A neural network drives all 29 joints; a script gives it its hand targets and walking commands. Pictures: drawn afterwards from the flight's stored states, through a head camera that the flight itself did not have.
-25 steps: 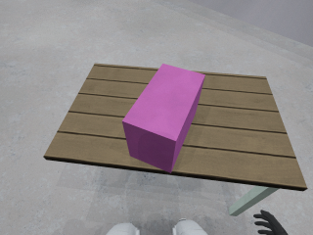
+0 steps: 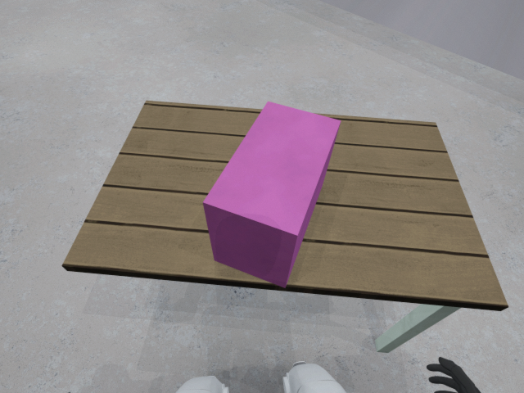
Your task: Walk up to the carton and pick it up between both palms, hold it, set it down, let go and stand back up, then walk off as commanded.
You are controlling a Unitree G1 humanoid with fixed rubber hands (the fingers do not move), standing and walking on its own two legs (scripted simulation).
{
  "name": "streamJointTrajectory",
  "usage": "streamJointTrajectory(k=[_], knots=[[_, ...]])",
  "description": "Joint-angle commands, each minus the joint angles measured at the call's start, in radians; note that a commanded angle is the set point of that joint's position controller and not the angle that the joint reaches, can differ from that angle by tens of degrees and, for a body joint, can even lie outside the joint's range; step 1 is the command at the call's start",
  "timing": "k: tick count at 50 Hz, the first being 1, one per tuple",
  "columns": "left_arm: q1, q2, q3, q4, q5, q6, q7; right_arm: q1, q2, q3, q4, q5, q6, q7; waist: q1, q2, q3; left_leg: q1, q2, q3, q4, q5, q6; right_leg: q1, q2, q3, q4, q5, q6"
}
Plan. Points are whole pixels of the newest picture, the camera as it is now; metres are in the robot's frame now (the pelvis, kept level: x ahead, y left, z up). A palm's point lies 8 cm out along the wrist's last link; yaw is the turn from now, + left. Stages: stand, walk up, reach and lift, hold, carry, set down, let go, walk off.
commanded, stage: walk up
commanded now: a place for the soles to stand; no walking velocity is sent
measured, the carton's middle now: (276, 192) +0.49 -0.04 -0.04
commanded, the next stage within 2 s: none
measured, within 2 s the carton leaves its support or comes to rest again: neither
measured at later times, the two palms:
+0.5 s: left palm out of the picture +0.08 +0.35 -0.09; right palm out of the picture +0.07 -0.28 -0.06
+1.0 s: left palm out of the picture +0.08 +0.32 -0.08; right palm out of the picture +0.08 -0.31 -0.07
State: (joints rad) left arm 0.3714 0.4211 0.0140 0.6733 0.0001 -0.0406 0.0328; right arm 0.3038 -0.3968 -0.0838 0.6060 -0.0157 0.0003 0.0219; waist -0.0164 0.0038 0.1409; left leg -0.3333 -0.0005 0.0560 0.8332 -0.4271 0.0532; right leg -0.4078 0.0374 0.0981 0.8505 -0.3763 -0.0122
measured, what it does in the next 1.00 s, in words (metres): steps on the spot: right foot, then left foot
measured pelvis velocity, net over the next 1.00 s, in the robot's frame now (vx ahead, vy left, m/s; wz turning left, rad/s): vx -0.01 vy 0.01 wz -0.07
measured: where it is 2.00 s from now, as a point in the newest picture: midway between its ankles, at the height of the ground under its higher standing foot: outside the picture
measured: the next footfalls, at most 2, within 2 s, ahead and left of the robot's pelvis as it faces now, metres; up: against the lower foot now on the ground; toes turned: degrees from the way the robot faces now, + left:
right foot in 0.02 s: +0.10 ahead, -0.13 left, +0.00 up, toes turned +6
left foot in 0.32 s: +0.07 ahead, +0.11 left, +0.00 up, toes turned -2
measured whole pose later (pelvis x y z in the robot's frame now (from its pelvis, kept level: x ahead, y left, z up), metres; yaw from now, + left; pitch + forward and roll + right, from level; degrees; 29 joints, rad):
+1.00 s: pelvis -0.01 +0.01 +0.00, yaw -4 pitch -5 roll +0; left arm 0.35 0.43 0.01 0.68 0.00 -0.05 0.03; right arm 0.27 -0.41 -0.09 0.61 -0.02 0.01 0.02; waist 0.00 0.00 0.16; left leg -0.33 0.01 0.06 0.84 -0.52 0.06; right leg -0.40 0.05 0.12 0.79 -0.32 -0.01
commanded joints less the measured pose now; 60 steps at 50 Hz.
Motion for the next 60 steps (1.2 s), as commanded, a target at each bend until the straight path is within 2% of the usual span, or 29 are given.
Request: streamJointTrajectory(k=[1,2,4,6,12,14,15,16,17,19,21,24,25,30,31,33,35,37,38,39,40,44,47,49,50,51,52,56,60], knots=[[0.1,0.32,0.106,0.003,0.036,-0.062,0.019,-0.058,-0.145,-0.051,-0.069,0.008,-0.015,-0.022,0.04,-0.213,-0.107,-0.238,-0.01,-0.012,0.21,-0.122,-0.024,0.178,-0.291,0.582,-0.428,0.186,-0.214],[0.078,0.325,0.096,-0.006,0.031,-0.062,0.021,-0.068,-0.201,-0.07,-0.057,-0.009,0.001,-0.026,0.03,-0.138,-0.068,-0.206,-0.014,-0.127,0.259,-0.273,-0.012,0.087,-0.328,0.7,-0.482,0.016,-0.273],[0.07,0.323,0.104,-0.009,0.027,-0.056,0.027,-0.062,-0.227,-0.066,-0.041,-0.021,0.003,-0.017,0.035,-0.12,-0.03,-0.247,-0.016,-0.149,0.299,-0.225,-0.009,0.097,-0.312,0.72,-0.5,-0.115,-0.289],[0.001,0.3,0.096,-0.017,0.031,-0.052,0.024,-0.012,-0.214,-0.069,-0.017,-0.013,0.003,-0.008,0.01,-0.172,-0.048,-0.227,0.015,-0.115,0.206,-0.134,-0.01,0.109,-0.223,0.539,-0.45,-0.102,-0.234],[0.022,0.304,0.105,-0.022,0.044,-0.034,0.015,-0.038,-0.195,-0.065,-0.02,-0.012,-0.013,-0.006,0.024,-0.218,-0.053,-0.111,-0.007,-0.108,0.002,-0.175,-0.003,0.046,-0.222,0.534,-0.417,-0.023,-0.244],[-0.081,0.271,0.089,-0.052,0.034,-0.019,0.011,0.064,-0.191,-0.078,0.026,-0.012,-0.034,-0.014,-0.069,-0.171,-0.065,0.189,0.011,-0.122,-0.26,0.035,-0.01,-0.163,-0.161,0.384,-0.256,0.069,-0.18],[-0.074,0.183,0.062,-0.052,0.019,-0.012,0.012,0.137,-0.214,-0.092,0.042,-0.033,-0.049,-0.022,-0.096,-0.016,-0.108,0.345,0.062,-0.238,-0.423,-0.053,-0.005,-0.294,-0.062,0.207,-0.023,0.064,-0.106],[-0.057,0.104,0.039,-0.051,0.018,-0.013,0.021,0.132,-0.315,-0.106,0.03,-0.041,-0.053,-0.03,-0.08,0.208,-0.038,0.297,0.294,-0.557,-0.559,-0.1,-0.014,-0.427,0.11,0.085,0.207,-0.166,-0.05],[-0.048,0.234,0.075,-0.039,0.023,-0.005,0.033,0.07,-0.35,-0.113,0.012,-0.024,-0.052,-0.024,-0.068,0.057,-0.021,0.175,0.414,-0.642,-0.632,-0.212,-0.007,-0.425,0.048,0.099,0.241,-0.176,-0.031],[0.002,0.254,0.072,0.027,0.008,0.001,0.026,-0.039,-0.288,-0.101,0.001,-0.024,-0.053,-0.029,-0.014,0.046,0.016,0.162,0.327,-0.51,-0.606,-0.193,-0.051,-0.336,0.0,0.1,0.234,-0.077,-0.029],[0.031,0.244,0.084,0.023,0.012,-0.003,0.022,-0.051,-0.259,-0.096,-0.013,-0.037,-0.052,-0.031,0.001,0.106,0.001,0.189,0.29,-0.383,-0.519,0.078,-0.042,-0.324,-0.025,0.046,0.214,-0.031,-0.021],[0.014,0.214,0.07,-0.003,0.017,-0.002,0.018,0.06,-0.257,-0.102,-0.004,-0.032,-0.054,-0.038,-0.041,0.115,-0.106,0.332,0.263,-0.311,-0.397,0.474,-0.042,-0.332,-0.009,-0.009,0.21,-0.036,-0.02],[-0.016,0.218,0.075,-0.005,0.017,0.003,0.023,0.074,-0.258,-0.098,-0.01,-0.024,-0.051,-0.038,-0.043,0.091,-0.099,0.331,0.277,-0.343,-0.386,0.507,-0.071,-0.309,0.001,0.031,0.216,-0.039,-0.023],[0.025,0.196,0.074,-0.003,0.02,-0.001,0.026,0.025,-0.265,-0.105,-0.029,-0.035,-0.045,-0.039,-0.029,0.144,-0.064,0.214,0.317,-0.289,-0.348,0.462,0.081,-0.23,-0.031,-0.065,0.147,-0.057,-0.018],[0.026,0.215,0.075,-0.002,0.019,-0.002,0.024,0.019,-0.247,-0.105,-0.033,-0.029,-0.044,-0.039,-0.025,0.065,-0.108,0.222,0.339,-0.322,-0.344,0.402,0.108,-0.188,-0.031,-0.06,0.135,-0.079,-0.029],[0.009,0.218,0.073,-0.002,0.019,-0.012,0.02,0.015,-0.247,-0.092,-0.034,-0.025,-0.041,-0.03,-0.03,0.075,-0.092,0.182,0.309,-0.248,-0.302,0.483,0.109,-0.15,-0.046,-0.084,0.075,-0.062,-0.025],[0.087,0.19,0.071,0.031,0.017,-0.034,0.017,-0.096,-0.24,-0.083,-0.063,-0.025,-0.036,-0.019,0.032,0.1,-0.104,0.037,0.259,-0.147,-0.222,0.416,0.135,0.065,-0.035,-0.145,-0.114,0.069,-0.04],[0.159,0.213,0.086,0.05,0.02,-0.049,0.024,-0.115,-0.218,-0.068,-0.068,-0.02,-0.025,-0.015,0.083,0.031,-0.15,-0.092,0.193,-0.101,-0.04,0.229,0.098,0.254,-0.003,-0.046,-0.263,0.104,-0.073],[0.149,0.286,0.105,0.04,0.04,-0.059,0.029,-0.063,-0.165,-0.056,-0.079,-0.012,-0.021,-0.016,0.072,-0.195,-0.148,-0.232,0.088,-0.039,0.165,0.074,0.04,0.299,-0.158,0.315,-0.39,0.034,-0.135],[0.086,0.332,0.108,0.005,0.045,-0.065,0.026,-0.048,-0.16,-0.05,-0.073,-0.006,-0.01,-0.016,0.043,-0.226,-0.102,-0.282,-0.012,-0.035,0.232,-0.199,-0.015,0.203,-0.323,0.685,-0.51,-0.055,-0.227],[0.062,0.328,0.104,0.001,0.038,-0.063,0.024,-0.074,-0.221,-0.067,-0.045,-0.013,-0.002,-0.018,0.045,-0.105,-0.081,-0.211,0.017,-0.122,0.259,-0.266,-0.013,0.129,-0.353,0.741,-0.503,-0.081,-0.286],[-0.006,0.291,0.086,-0.009,0.037,-0.046,0.015,-0.01,-0.204,-0.069,0.004,-0.004,-0.007,-0.007,0.016,-0.211,-0.074,-0.126,0.015,-0.092,0.11,-0.165,-0.006,0.057,-0.203,0.507,-0.463,-0.13,-0.217],[0.002,0.287,0.085,-0.014,0.041,-0.03,0.004,-0.012,-0.195,-0.069,0.014,0.001,-0.015,-0.004,0.019,-0.186,-0.081,0.006,-0.022,-0.059,-0.057,-0.13,-0.01,0.009,-0.172,0.474,-0.451,-0.122,-0.2],[-0.099,0.263,0.077,-0.015,0.036,-0.014,-0.001,0.037,-0.166,-0.067,0.043,-0.004,-0.031,-0.008,-0.053,-0.157,-0.055,0.199,-0.011,-0.071,-0.26,0.025,0.001,-0.175,-0.146,0.373,-0.371,-0.107,-0.163],[-0.089,0.2,0.061,-0.033,0.024,-0.013,-0.001,0.082,-0.206,-0.077,0.053,-0.016,-0.046,-0.019,-0.067,-0.045,-0.107,0.346,0.07,-0.193,-0.357,-0.064,0.01,-0.284,-0.077,0.254,-0.2,-0.044,-0.101],[-0.075,0.113,0.043,-0.029,0.018,-0.012,-0.001,0.108,-0.265,-0.095,0.043,-0.042,-0.056,-0.027,-0.081,0.149,-0.126,0.377,0.265,-0.496,-0.521,-0.254,0.044,-0.379,0.056,0.073,0.082,-0.074,-0.04],[-0.068,0.178,0.05,-0.025,0.021,-0.006,0.012,0.033,-0.315,-0.099,0.01,-0.028,-0.06,-0.031,-0.05,0.074,-0.07,0.214,0.403,-0.613,-0.613,-0.344,0.069,-0.379,0.052,0.063,0.143,-0.152,-0.03],[-0.022,0.236,0.084,0.02,0.02,-0.013,-0.007,-0.057,-0.261,-0.077,0.018,-0.024,-0.068,-0.028,-0.001,0.035,-0.024,0.163,0.292,-0.36,-0.466,0.043,0.07,-0.214,-0.013,0.024,0.117,-0.058,-0.025],[-0.023,0.205,0.071,-0.011,0.014,-0.011,-0.001,-0.009,-0.259,-0.075,0.006,-0.025,-0.068,-0.032,-0.009,0.121,-0.101,0.229,0.329,-0.322,-0.347,0.449,0.094,-0.204,-0.028,-0.05,0.078,-0.124,-0.03]])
